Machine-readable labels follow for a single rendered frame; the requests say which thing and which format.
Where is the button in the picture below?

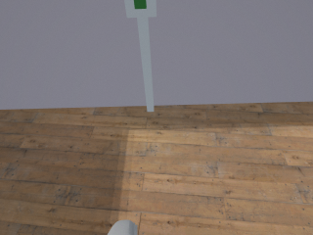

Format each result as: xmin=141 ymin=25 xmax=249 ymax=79
xmin=134 ymin=0 xmax=147 ymax=10

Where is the panel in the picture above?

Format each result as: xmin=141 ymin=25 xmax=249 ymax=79
xmin=124 ymin=0 xmax=157 ymax=112

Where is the left robot thigh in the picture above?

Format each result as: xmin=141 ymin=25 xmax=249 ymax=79
xmin=108 ymin=219 xmax=138 ymax=235

